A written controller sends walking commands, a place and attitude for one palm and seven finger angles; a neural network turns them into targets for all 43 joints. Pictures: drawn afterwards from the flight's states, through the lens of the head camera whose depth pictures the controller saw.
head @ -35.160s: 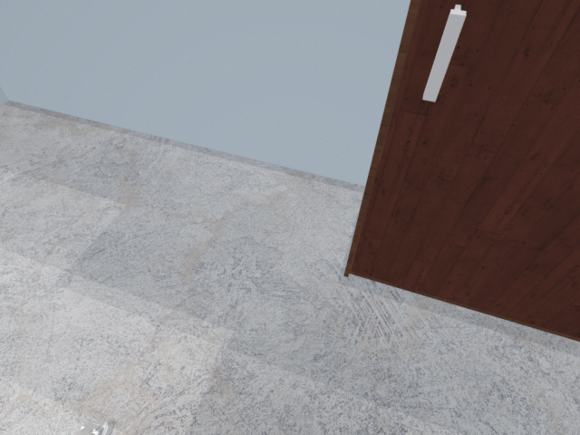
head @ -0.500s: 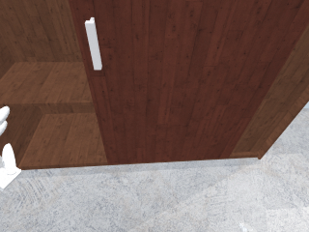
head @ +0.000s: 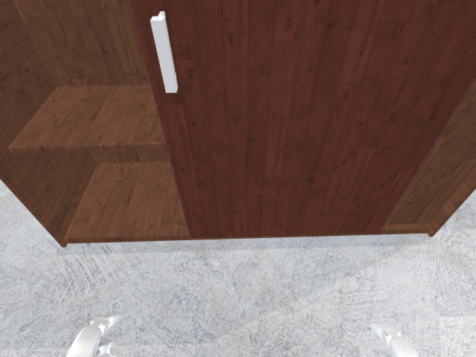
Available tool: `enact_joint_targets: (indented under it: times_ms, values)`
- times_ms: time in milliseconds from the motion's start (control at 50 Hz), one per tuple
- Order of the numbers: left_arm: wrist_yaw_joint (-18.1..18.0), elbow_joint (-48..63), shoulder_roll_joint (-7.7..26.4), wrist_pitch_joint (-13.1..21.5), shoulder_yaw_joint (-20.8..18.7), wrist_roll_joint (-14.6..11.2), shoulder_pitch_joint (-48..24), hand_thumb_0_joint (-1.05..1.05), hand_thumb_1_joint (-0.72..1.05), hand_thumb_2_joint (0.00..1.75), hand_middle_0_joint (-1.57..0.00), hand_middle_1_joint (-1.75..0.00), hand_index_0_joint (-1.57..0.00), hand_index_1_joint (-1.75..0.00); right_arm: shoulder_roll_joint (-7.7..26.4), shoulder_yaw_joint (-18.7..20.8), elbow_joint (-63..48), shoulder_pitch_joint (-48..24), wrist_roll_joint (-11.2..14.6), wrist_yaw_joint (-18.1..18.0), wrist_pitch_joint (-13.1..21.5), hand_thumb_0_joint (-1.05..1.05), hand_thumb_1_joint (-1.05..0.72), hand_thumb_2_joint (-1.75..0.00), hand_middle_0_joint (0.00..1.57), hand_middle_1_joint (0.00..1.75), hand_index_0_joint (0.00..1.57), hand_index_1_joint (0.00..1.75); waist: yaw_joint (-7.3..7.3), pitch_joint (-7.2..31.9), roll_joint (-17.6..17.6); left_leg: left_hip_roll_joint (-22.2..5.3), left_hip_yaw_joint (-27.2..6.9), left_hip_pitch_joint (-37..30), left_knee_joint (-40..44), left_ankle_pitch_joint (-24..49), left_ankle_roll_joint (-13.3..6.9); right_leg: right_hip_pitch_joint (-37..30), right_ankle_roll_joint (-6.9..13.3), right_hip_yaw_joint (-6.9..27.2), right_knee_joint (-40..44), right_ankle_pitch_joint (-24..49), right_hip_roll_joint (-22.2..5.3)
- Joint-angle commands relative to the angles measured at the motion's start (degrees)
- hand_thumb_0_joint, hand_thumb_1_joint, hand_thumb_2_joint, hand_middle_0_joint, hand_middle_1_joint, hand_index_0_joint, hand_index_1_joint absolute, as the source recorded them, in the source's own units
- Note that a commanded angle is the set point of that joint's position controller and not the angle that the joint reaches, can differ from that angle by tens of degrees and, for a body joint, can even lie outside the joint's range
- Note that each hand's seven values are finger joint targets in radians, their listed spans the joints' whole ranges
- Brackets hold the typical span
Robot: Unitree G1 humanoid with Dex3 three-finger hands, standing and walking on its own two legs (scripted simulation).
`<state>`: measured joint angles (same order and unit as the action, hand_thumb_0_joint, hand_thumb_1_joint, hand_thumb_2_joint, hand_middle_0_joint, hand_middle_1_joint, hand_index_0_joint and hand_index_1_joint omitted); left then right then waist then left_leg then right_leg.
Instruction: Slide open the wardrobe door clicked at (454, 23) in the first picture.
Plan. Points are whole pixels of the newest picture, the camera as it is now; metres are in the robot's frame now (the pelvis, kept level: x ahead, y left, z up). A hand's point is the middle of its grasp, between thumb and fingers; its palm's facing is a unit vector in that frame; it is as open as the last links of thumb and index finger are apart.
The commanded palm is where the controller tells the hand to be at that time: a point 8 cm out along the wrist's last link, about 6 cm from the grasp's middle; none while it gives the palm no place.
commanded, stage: let the arm hang, fingers relaxed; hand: left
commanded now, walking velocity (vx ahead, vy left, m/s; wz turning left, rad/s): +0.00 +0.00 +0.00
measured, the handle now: (167, 53) +0.73 +0.21 +0.18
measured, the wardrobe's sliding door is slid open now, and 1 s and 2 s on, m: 0.61 0.61 0.61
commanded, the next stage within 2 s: look to check the result in 0.88 s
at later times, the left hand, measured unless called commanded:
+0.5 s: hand out of the picture +0.02 +0.25 -0.15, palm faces -0.01 -0.94 -0.34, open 7.4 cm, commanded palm none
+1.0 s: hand out of the picture +0.13 +0.22 -0.14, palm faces -0.06 -0.95 -0.31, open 7.3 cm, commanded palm none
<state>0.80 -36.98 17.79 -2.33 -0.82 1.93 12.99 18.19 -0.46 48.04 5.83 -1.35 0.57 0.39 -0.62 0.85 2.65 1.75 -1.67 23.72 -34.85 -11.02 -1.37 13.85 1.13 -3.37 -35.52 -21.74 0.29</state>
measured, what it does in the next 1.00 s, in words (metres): stands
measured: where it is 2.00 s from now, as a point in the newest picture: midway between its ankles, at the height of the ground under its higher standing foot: outside the picture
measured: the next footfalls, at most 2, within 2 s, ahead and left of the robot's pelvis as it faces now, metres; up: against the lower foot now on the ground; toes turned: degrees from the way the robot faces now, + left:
none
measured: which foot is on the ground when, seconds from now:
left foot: down 0.00-1.00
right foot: down 0.00-1.00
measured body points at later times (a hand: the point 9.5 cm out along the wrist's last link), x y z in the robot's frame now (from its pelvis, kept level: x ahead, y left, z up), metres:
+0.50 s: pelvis +0.01 +0.00 +0.02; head +0.03 +0.00 +0.47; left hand +0.02 +0.30 -0.12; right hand +0.07 -0.28 -0.13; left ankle +0.08 +0.10 -0.72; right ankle -0.03 -0.11 -0.72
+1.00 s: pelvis +0.04 -0.01 +0.02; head +0.06 -0.01 +0.47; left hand +0.13 +0.27 -0.12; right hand +0.12 -0.32 -0.11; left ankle +0.08 +0.10 -0.72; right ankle -0.03 -0.11 -0.72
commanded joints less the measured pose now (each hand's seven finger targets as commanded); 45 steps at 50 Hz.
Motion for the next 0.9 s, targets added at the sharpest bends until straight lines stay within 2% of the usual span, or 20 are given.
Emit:
enact_joint_targets:
  times_ms: [0,20,40,60,80,100,120,140,200,220,280,380,440,500,540,600,640,720,800,880]
  values:
    - [-1.2,-3.0,10.3,2.3,-2.0,-0.2,-6.6,0.00,0.90,0.90,-0.20,-0.30,-0.20,-0.30,7.4,3.0,-0.6,1.7,-0.6,-1.1,-0.7,0.00,-0.90,-0.90,0.20,0.30,0.20,0.30,-1.83,-1.8,-6.1,-3.3,-2.3,-10.6,-2.1,0.5,-0.1,10.2,7.5,12.0,15.9,2.5,-12.4]
    - [-1.2,-5.1,10.7,2.4,-1.9,-0.3,-6.4,0.00,0.90,0.90,-0.20,-0.30,-0.20,-0.30,7.7,3.0,0.1,2.3,-0.5,-1.1,-0.7,0.00,-0.90,-0.90,0.20,0.30,0.20,0.30,-1.77,-1.6,-4.2,-4.1,-3.4,-12.0,-0.6,2.8,-0.4,10.2,6.6,10.6,15.1,2.2,-10.9]
    - [-1.1,-7.5,10.2,2.4,-1.7,-0.5,-6.1,0.00,0.90,0.90,-0.20,-0.30,-0.20,-0.30,7.8,2.9,1.4,2.6,-0.4,-1.2,-0.6,0.00,-0.90,-0.90,0.20,0.30,0.20,0.30,-1.84,-1.9,-0.6,-5.3,-5.7,-11.8,2.5,3.4,-0.9,9.4,5.6,9.7,13.9,0.5,-9.3]
    - [-1.0,-10.0,10.1,2.4,-1.8,-0.6,-4.6,0.00,0.90,0.90,-0.20,-0.30,-0.20,-0.30,8.7,2.9,2.3,2.9,-0.3,-1.3,-0.3,0.00,-0.90,-0.90,0.20,0.30,0.20,0.30,-1.22,-1.1,4.7,-6.7,-9.5,-9.7,7.5,3.6,-1.9,5.5,4.1,8.2,11.5,-0.2,-6.5]
    - [-0.9,-12.5,9.9,2.3,-2.0,-0.9,-1.9,0.00,0.90,0.90,-0.20,-0.30,-0.20,-0.30,9.6,2.8,3.3,1.7,-0.4,-1.5,0.0,0.00,-0.90,-0.90,0.20,0.30,0.20,0.30,0.41,-0.6,8.4,-8.1,-12.6,-6.2,12.0,0.6,-3.0,0.5,3.0,6.9,10.1,-0.5,-4.4]
    - [-0.8,-15.0,9.9,2.3,-2.4,-1.1,0.8,0.00,0.90,0.90,-0.20,-0.30,-0.20,-0.30,10.3,2.9,4.1,1.3,-0.3,-1.8,0.2,0.00,-0.90,-0.90,0.20,0.30,0.20,0.30,1.63,1.2,9.7,-8.6,-14.3,-4.0,14.7,-2.6,-3.5,-4.3,2.6,6.1,9.4,0.1,-3.6]
    - [-0.8,-16.8,10.4,2.5,-2.6,-1.0,2.2,0.00,0.90,0.90,-0.20,-0.30,-0.20,-0.30,11.3,3.0,4.6,0.8,-0.1,-1.9,0.3,0.00,-0.90,-0.90,0.20,0.30,0.20,0.30,2.42,2.1,7.8,-8.7,-14.5,-3.6,15.3,-2.5,-3.7,-7.1,2.6,5.8,9.9,1.5,-3.5]
    - [-0.7,-18.4,9.5,2.6,-2.6,-1.1,3.1,0.00,0.90,0.90,-0.20,-0.30,-0.20,-0.30,10.7,3.1,5.6,1.1,0.0,-2.1,0.5,0.00,-0.90,-0.90,0.20,0.30,0.20,0.30,2.44,3.3,7.1,-8.2,-13.5,-4.0,15.1,-2.4,-3.4,-8.3,2.8,6.1,11.1,2.4,-4.2]
    - [-0.8,-21.6,8.2,3.1,-2.5,-1.3,2.6,0.00,0.90,0.90,-0.20,-0.30,-0.20,-0.30,9.3,3.0,8.5,3.0,0.2,-2.5,0.6,0.00,-0.90,-0.90,0.20,0.30,0.20,0.30,1.28,3.4,4.9,-7.0,-10.3,-8.0,12.4,2.0,-2.3,-7.2,3.7,7.4,14.8,4.9,-6.1]
    - [-0.8,-22.2,8.5,3.2,-2.6,-1.2,2.2,0.00,0.90,0.90,-0.20,-0.30,-0.20,-0.30,9.4,3.1,9.0,3.8,0.3,-2.5,0.5,0.00,-0.90,-0.90,0.20,0.30,0.20,0.30,1.04,3.3,2.4,-7.3,-10.0,-9.6,11.8,4.1,-2.2,-6.6,3.6,7.0,15.5,5.8,-6.2]
    - [-1.0,-24.1,7.9,3.2,-2.3,-1.3,1.1,0.00,0.90,0.90,-0.20,-0.30,-0.20,-0.30,9.3,3.1,11.0,4.2,0.4,-2.8,0.4,0.00,-0.90,-0.90,0.20,0.30,0.20,0.30,0.59,0.6,1.0,-7.6,-9.9,-10.8,12.7,4.6,-2.2,-5.0,3.4,6.7,17.2,5.6,-6.3]
    - [-0.9,-25.6,9.2,2.9,-1.9,-1.2,0.0,0.00,0.90,0.90,-0.20,-0.30,-0.20,-0.30,10.0,3.2,12.2,2.5,0.2,-2.4,-0.2,0.00,-0.90,-0.90,0.20,0.30,0.20,0.30,0.65,-3.2,-0.5,-7.2,-9.6,-10.7,15.1,-0.9,-1.7,-2.4,3.3,7.0,19.7,-0.3,-6.4]
    - [-0.9,-25.7,10.3,3.0,-1.8,-1.2,-1.3,0.00,0.90,0.90,-0.20,-0.30,-0.20,-0.30,10.3,3.2,12.5,1.4,0.1,-2.1,-0.2,0.00,-0.90,-0.90,0.20,0.30,0.20,0.30,0.62,-2.7,-2.0,-7.2,-9.3,-11.5,15.9,-1.0,-1.6,-2.5,3.1,7.1,19.8,-0.6,-6.5]
    - [-0.9,-25.4,11.1,3.4,-1.7,-1.2,-2.5,0.00,0.90,0.90,-0.20,-0.30,-0.20,-0.30,11.0,3.1,12.7,-0.1,0.2,-1.8,0.1,0.00,-0.90,-0.90,0.20,0.30,0.20,0.30,0.71,-1.3,-4.3,-7.4,-8.8,-13.3,15.8,3.8,-1.6,-3.4,2.6,6.7,19.8,3.7,-6.8]
    - [-1.1,-24.9,11.6,3.7,-1.6,-1.2,-3.8,0.00,0.90,0.90,-0.20,-0.30,-0.20,-0.30,10.8,2.9,12.7,-1.0,0.3,-1.6,0.3,0.00,-0.90,-0.90,0.20,0.30,0.20,0.30,0.60,-0.9,-3.3,-7.6,-8.2,-14.4,15.5,7.6,-1.5,-3.8,2.3,6.8,19.5,7.3,-7.2]
    - [-1.2,-24.4,12.0,3.9,-1.6,-1.2,-5.1,0.00,0.90,0.90,-0.20,-0.30,-0.20,-0.30,11.3,2.8,12.8,-2.3,0.3,-1.5,0.5,0.00,-0.90,-0.90,0.20,0.30,0.20,0.30,0.64,-0.9,-5.0,-7.8,-7.9,-15.3,15.6,10.7,-1.4,-4.6,1.8,6.6,19.7,10.8,-7.4]
    - [-1.3,-23.9,12.4,4.1,-1.6,-1.1,-5.7,0.00,0.90,0.90,-0.20,-0.30,-0.20,-0.30,11.2,2.7,12.7,-2.8,0.4,-1.4,0.7,0.00,-0.90,-0.90,0.20,0.30,0.20,0.30,0.71,0.9,-4.6,-7.9,-7.4,-16.2,15.2,14.0,-1.4,-6.2,1.5,6.7,19.1,14.8,-7.7]
    - [-1.5,-23.0,12.8,4.3,-1.8,-1.1,-6.7,0.00,0.90,0.90,-0.20,-0.30,-0.20,-0.30,11.7,2.7,12.5,-3.4,0.5,-1.4,0.9,0.00,-0.90,-0.90,0.20,0.30,0.20,0.30,0.72,1.4,-4.0,-7.9,-6.9,-16.6,14.9,16.7,-1.1,-7.6,1.2,6.7,19.1,18.0,-8.0]
    - [-1.5,-22.7,12.7,4.2,-1.8,-1.2,-7.4,0.00,0.90,0.90,-0.20,-0.30,-0.20,-0.30,11.8,2.5,12.4,-4.1,0.5,-1.4,0.9,0.00,-0.90,-0.90,0.20,0.30,0.20,0.30,0.64,0.9,-2.3,-7.8,-6.7,-16.7,15.3,16.0,-0.9,-7.9,1.3,6.9,19.5,17.7,-8.1]
    - [-1.5,-22.6,12.4,4.2,-2.0,-1.2,-7.6,0.00,0.90,0.90,-0.20,-0.30,-0.20,-0.30,11.8,2.5,12.3,-3.8,0.4,-1.6,1.0,0.00,-0.90,-0.90,0.20,0.30,0.20,0.30,0.60,2.1,-2.4,-8.0,-6.3,-17.3,14.9,17.7,-0.8,-9.2,1.3,6.9,19.4,19.9,-8.1]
